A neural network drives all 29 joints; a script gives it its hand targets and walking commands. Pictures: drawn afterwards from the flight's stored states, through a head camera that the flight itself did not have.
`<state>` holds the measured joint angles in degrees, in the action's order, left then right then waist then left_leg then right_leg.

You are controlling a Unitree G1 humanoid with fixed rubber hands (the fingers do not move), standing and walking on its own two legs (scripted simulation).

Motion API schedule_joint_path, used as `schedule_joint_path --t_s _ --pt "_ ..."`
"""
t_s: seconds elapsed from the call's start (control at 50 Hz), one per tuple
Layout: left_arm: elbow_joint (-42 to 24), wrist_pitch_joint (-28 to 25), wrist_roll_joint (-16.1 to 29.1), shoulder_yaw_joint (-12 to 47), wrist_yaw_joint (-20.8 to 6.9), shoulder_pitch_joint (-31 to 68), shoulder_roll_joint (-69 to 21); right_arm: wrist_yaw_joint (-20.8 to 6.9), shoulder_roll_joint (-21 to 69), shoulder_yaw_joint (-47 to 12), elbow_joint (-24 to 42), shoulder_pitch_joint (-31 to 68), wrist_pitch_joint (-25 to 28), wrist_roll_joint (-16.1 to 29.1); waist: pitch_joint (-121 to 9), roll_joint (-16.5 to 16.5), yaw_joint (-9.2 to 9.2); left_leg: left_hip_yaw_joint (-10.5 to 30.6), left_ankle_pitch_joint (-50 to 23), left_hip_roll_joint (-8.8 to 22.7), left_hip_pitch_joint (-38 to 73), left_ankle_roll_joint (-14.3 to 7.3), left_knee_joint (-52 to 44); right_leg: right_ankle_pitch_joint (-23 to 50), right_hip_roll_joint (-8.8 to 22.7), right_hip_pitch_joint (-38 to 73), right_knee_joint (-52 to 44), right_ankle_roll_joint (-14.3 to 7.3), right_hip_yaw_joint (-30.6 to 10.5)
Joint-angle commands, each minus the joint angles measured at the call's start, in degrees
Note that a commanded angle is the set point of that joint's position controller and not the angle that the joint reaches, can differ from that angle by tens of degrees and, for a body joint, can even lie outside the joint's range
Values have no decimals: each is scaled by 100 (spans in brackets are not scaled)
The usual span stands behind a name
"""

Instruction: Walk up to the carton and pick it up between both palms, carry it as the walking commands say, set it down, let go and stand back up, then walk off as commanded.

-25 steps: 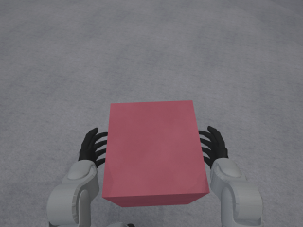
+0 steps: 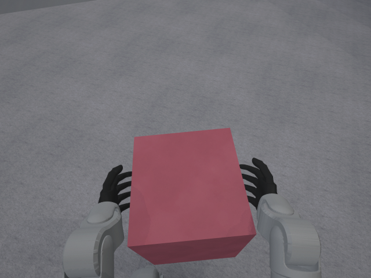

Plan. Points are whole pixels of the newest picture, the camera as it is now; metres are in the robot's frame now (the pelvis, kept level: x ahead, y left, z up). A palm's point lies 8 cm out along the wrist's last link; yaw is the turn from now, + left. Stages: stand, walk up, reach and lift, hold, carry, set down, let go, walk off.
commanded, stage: carry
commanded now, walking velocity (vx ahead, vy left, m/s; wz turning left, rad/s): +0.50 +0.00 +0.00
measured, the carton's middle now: (189, 202) +0.28 +0.02 -0.01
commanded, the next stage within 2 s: none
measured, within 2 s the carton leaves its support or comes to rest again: neither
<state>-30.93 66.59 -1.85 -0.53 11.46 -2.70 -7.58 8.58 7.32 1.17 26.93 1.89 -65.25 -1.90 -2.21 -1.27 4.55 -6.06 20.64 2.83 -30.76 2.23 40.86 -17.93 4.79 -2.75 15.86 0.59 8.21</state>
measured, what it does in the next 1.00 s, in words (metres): walks ahead: left foot, then right foot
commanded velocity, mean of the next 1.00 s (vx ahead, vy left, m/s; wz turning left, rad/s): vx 0.24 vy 0.00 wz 0.00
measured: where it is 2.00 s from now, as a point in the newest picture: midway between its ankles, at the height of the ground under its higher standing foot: (197, 187)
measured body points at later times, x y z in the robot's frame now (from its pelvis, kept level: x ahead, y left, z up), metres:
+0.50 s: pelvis +0.37 +0.00 -0.02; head +0.36 +0.00 +0.43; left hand +0.64 +0.11 +0.09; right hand +0.61 -0.18 +0.09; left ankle +0.24 +0.14 -0.75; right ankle +0.45 -0.11 -0.75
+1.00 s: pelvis +0.66 +0.02 -0.01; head +0.72 +0.02 +0.44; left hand +0.94 +0.13 +0.04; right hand +0.92 -0.16 +0.06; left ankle +0.71 +0.11 -0.75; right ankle +0.53 -0.10 -0.72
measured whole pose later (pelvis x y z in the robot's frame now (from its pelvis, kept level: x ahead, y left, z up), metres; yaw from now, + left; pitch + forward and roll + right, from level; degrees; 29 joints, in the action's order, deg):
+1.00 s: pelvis +0.66 +0.02 -0.01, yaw -6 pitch +5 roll -1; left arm -28.2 67.6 -2.9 -0.9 11.7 4.0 -7.3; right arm 10.7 7.4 1.5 27.1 5.7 -64.1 -3.4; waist 3.4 -1.1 -0.5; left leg -11.4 8.8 4.4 -22.1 -2.5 27.1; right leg -31.4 1.7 -13.4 39.1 1.8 3.0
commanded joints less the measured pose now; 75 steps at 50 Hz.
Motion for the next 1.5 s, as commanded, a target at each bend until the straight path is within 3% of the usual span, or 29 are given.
schedule_joint_path --t_s 0.0,0.08,0.1,0.12,0.14,0.16,0.2,0.22,0.28,0.36,0.46,0.48,0.5,0.52,0.54,0.56,0.6,0.68,0.78,0.8,0.84,0.88,0.98,1.04,1.12,1.18,1.28,1.42,1.48 --pt "-1158 -302 2332 3992 -1205 2964 -5186 -568 5429 -3305 649 1501 248 1195 -1103 -1163 -357 -548 -1395 -243 903 -74 -1383 3459 1045 539 -156 -507 -331" --pt "-1236 -306 2198 3825 -1224 2680 -4974 -513 5308 -3547 1006 1530 275 1314 -1841 -766 -527 -684 -1903 -441 3040 -401 -1827 4505 495 -43 1558 -118 306" --pt "-1270 -254 2137 3807 -1185 2813 -4885 -521 5241 -3507 875 1393 229 1281 -2185 -400 -743 -179 -1967 26 4146 -681 -1670 3943 386 -908 2783 10 317" --pt "-1221 -196 1997 3686 -1154 2621 -4723 -549 4956 -3543 947 1500 200 1305 -2526 883 -788 1709 -2629 1449 5107 -1196 -1816 1521 -143 -2223 4564 208 299" --pt "-1073 -142 1865 3627 -1119 2368 -4645 -581 4846 -3465 775 1420 133 1334 -2654 1794 -667 3714 -3692 2399 5738 -1971 -2038 -1634 -820 -3292 5638 272 -389" --pt "-1010 -151 1840 3665 -1123 2211 -4748 -650 5033 -3523 875 1484 137 1485 -2707 1200 -713 3120 -3902 2098 5709 -2095 -1667 -1744 -219 -3336 5607 78 -1105" --pt "-753 -241 1745 3708 -1163 2240 -5256 -787 5429 -3706 884 1606 167 1547 -2093 574 -640 2108 -3491 1780 4308 -1276 -2097 -1143 103 -3140 4955 -57 -941" --pt "-826 -294 1725 3731 -1154 2356 -5440 -880 5560 -3739 988 1779 225 1707 -2050 622 -602 1911 -2651 1633 3887 -1086 -2395 -1036 147 -2835 4153 -79 -970" --pt "-986 -390 1547 3654 -1049 2590 -5690 -1050 5759 -3768 1063 2054 277 1978 -1810 1268 -566 1265 -2490 1436 3341 -991 -2796 -511 -96 -2357 2578 -2 -438" --pt "-878 -431 1297 3451 -889 2120 -5463 -1092 5389 -3955 1334 2187 227 2110 -1701 1325 -554 312 -2769 1119 3378 -735 -2463 503 -294 -2114 1266 -14 61" --pt "-609 -86 1354 3385 -840 2125 -4694 -883 4679 -3571 599 1483 -147 1593 -1496 562 -462 -308 -2104 722 1865 -253 -1315 1210 -91 -168 676 -287 -59" --pt "-338 3 1318 3284 -834 1908 -4520 -827 4513 -3501 485 1482 -229 1484 -1671 28 -328 -410 -2090 524 1186 -113 -304 643 254 673 553 -512 -673" --pt "-258 48 1282 3163 -831 1947 -4271 -803 4404 -3498 415 1606 -320 1440 -1547 -1102 -264 -464 -867 92 223 42 1129 89 1190 1092 -224 -1019 -2499" --pt "-12 61 1224 3033 -843 1887 -4135 -804 4272 -3558 386 1637 -395 1504 -1187 -1768 -250 -93 1169 -358 -1293 23 2158 1411 1886 1770 -168 -1633 -3832" --pt "59 26 1204 2929 -854 2010 -4269 -818 4409 -3597 527 2063 -381 1658 -1045 -1686 -253 511 1474 -69 -1643 -24 2845 2985 2064 1556 63 -1837 -3886" --pt "-162 15 1363 3109 -856 2424 -4539 -819 4625 -3443 371 2120 -367 1663 -975 -861 -289 803 1217 148 -1616 -72 2734 3258 2017 1338 71 -1690 -3297" --pt "-610 -81 1756 3488 -980 3038 -5156 -829 5182 -3346 312 2034 -215 1611 -1002 -166 -371 845 753 343 -997 -127 1220 3132 1623 1056 -103 -1012 -1876" --pt "-1043 -279 2115 3768 -1126 3323 -5471 -726 5732 -3322 226 1687 86 1378 -1272 -993 -381 -239 -547 -63 610 -17 -707 3816 1064 383 -162 -637 -473" --pt "-1028 -320 2104 3672 -1194 2863 -5312 -653 5692 -3538 794 1896 207 1541 -1740 -993 -403 -616 -2391 -293 1699 -131 -1838 4810 660 482 889 -218 229" --pt "-969 -296 2045 3655 -1191 2732 -5286 -656 5584 -3541 845 1780 199 1520 -1990 -731 -474 -568 -2981 -246 2281 -274 -2095 4431 513 304 1396 -63 324" --pt "-956 -229 1876 3580 -1152 2578 -5074 -698 5283 -3532 782 1588 130 1522 -2552 316 -587 589 -7377 1139 4129 -678 -1360 2353 163 -1205 2406 342 181" --pt "-687 -121 1733 3430 -1080 2497 -4988 -751 5091 -3375 399 1453 -9 1427 -2579 1397 -586 1793 -10827 2196 4952 -1339 -1043 -1853 -420 -2157 3218 355 -405" --pt "-1136 -239 1878 3783 -1106 3128 -5803 -1014 5900 -3494 582 1846 105 1699 -2466 1490 -494 759 -7816 1225 3843 -763 -1142 -696 -374 -1508 1475 7 -492" --pt "-1234 -377 1874 3681 -1096 3121 -6005 -1117 6120 -3696 790 2173 199 1941 -2876 1002 -425 373 -5344 943 3170 -492 -1222 1458 -61 -322 727 -37 -546" --pt "-791 -289 1660 3503 -1117 2682 -5716 -1069 5816 -3846 829 2110 70 1882 -2654 -257 -483 31 -2153 214 1995 -311 -808 6168 704 261 1481 -469 -954" --pt "-578 -164 1565 3312 -1097 2666 -5353 -990 5553 -3751 530 2068 -108 1734 -2372 -692 -483 -84 -2987 283 1837 -200 -904 6564 589 542 1735 -432 -645" --pt "-446 -87 1670 3245 -1129 3016 -5263 -939 5440 -3481 72 2115 -218 1614 -1995 -600 -481 -274 -3208 239 1917 -123 -1203 5610 371 243 1670 -271 -519" --pt "-179 9 1675 3264 -1084 3427 -5331 -897 5423 -3053 -499 2101 -233 1475 -1750 577 -486 -112 -5388 638 2809 -224 -913 2864 66 -883 1263 -105 -376" --pt "-45 -8 1649 3225 -1095 3504 -5374 -901 5480 -2957 -702 2059 -192 1421 -1825 536 -517 -143 -5718 622 2879 -256 -693 3061 -29 -769 1128 -77 -231"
